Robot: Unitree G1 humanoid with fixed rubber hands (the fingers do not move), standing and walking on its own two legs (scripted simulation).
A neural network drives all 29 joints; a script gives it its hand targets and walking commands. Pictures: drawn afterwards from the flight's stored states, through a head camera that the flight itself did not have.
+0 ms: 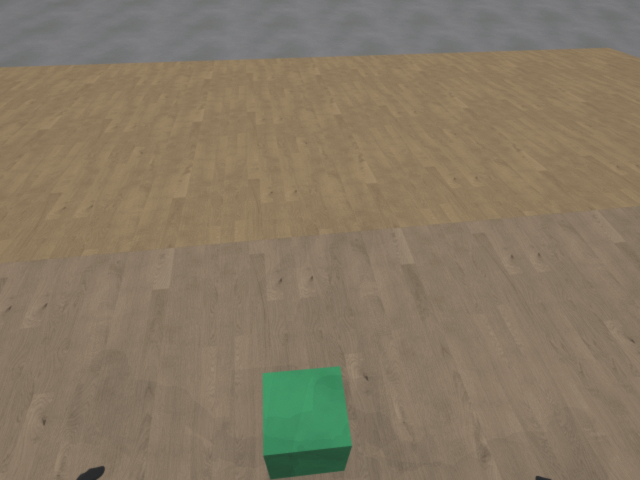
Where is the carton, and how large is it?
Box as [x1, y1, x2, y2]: [263, 366, 351, 478]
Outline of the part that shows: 339,366 263,373 263,456 270,478 337,471 344,469 351,447 351,442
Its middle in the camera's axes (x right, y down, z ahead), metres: -0.05 +0.50 +1.07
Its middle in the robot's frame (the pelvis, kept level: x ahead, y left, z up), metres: +0.40 +0.03 -0.66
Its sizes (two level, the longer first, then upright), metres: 0.210 0.200 0.250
